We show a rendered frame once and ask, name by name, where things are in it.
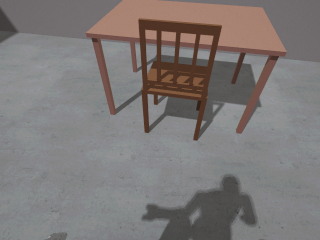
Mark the table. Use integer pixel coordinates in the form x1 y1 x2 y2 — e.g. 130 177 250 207
86 0 287 134

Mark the chair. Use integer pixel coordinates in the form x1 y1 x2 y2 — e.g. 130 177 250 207
138 18 222 141

